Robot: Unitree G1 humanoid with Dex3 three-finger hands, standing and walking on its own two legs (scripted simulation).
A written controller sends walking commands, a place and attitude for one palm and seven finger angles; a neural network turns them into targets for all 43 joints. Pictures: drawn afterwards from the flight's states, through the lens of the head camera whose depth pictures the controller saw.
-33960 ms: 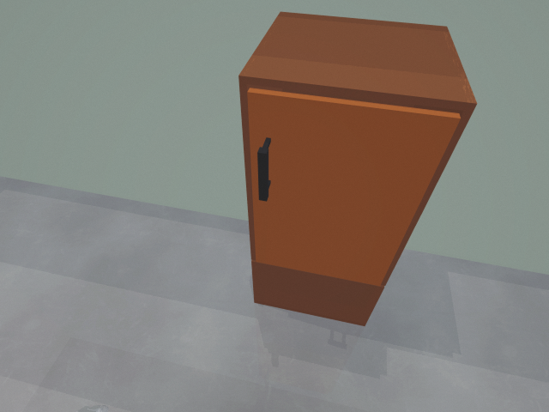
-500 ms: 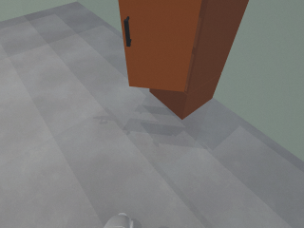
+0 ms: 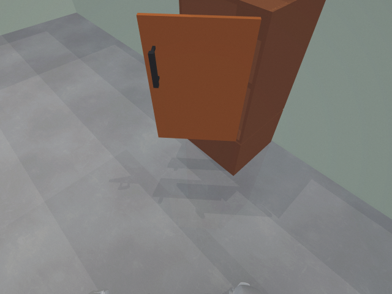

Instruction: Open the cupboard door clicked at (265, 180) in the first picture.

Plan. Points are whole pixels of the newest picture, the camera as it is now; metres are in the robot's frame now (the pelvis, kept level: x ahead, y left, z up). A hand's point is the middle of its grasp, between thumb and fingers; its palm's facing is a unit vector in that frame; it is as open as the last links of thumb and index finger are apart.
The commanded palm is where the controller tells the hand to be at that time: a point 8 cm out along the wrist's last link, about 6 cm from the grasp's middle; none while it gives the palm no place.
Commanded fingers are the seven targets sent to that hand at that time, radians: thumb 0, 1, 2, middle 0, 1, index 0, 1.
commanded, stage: take the last steps up to it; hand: left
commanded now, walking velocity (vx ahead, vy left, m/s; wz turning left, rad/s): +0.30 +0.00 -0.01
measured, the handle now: (154, 67) +0.84 +0.19 -0.02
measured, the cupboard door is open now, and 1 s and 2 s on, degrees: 42 42 42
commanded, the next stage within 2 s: come to a stop and stand still in 0.42 s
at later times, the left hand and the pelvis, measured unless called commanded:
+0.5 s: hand out of the picture +0.15 +0.18 -0.20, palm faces +0.09 -0.98 -0.16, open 7.3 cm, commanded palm none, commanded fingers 0.00 0.90 0.90 -0.20 -0.30 -0.20 -0.30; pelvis +0.20 +0.01 -0.02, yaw +1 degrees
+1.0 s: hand (139, 218) +0.33 +0.18 -0.17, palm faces +0.03 -0.97 -0.26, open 7.4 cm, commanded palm none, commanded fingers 0.00 0.90 0.90 -0.20 -0.30 -0.20 -0.30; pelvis +0.26 -0.02 -0.01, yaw +0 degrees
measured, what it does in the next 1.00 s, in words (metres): walks ahead: right foot, then left foot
